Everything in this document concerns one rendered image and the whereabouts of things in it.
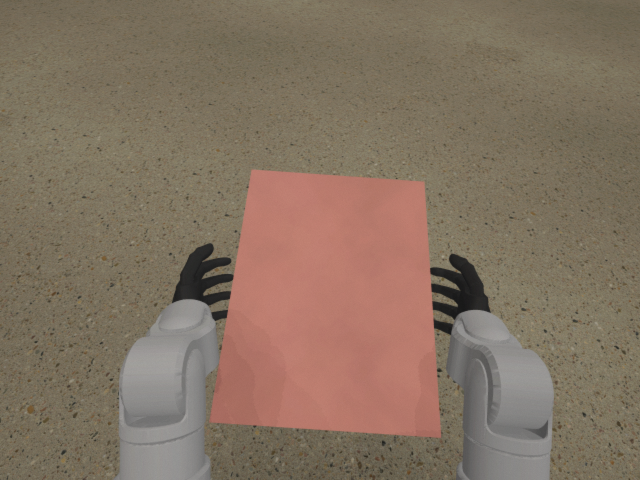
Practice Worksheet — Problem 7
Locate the carton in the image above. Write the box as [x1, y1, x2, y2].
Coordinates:
[209, 170, 441, 438]

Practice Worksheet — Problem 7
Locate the robot left hand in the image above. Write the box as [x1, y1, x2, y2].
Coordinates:
[172, 243, 234, 321]

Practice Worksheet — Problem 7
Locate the robot right hand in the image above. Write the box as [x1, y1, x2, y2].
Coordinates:
[430, 254, 491, 335]

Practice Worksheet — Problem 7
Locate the right robot forearm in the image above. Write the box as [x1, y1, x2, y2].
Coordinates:
[446, 310, 554, 480]

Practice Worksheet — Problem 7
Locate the left robot forearm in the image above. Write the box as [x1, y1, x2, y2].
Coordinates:
[113, 299, 219, 480]

